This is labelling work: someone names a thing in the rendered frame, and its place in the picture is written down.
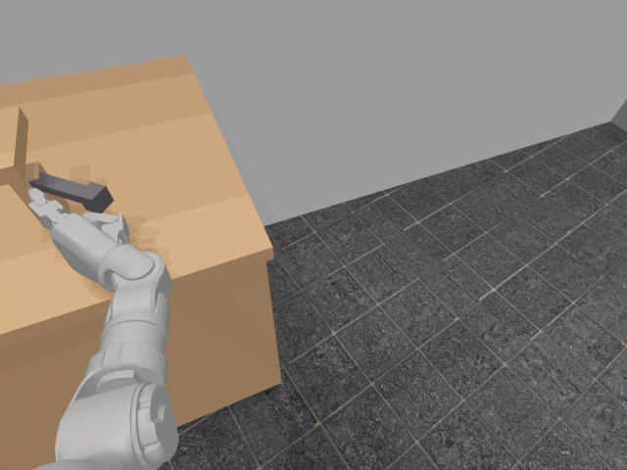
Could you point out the left robot forearm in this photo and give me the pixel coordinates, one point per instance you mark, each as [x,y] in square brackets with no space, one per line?
[135,333]

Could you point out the tap lever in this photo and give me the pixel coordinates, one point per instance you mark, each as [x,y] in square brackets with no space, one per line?
[94,197]

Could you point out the robot left upper arm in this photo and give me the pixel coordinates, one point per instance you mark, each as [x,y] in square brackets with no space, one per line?
[129,428]

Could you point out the counter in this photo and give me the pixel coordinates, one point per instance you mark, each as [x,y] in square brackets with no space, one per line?
[145,131]

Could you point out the robot left hand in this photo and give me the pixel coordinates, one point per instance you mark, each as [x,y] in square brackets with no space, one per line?
[83,240]

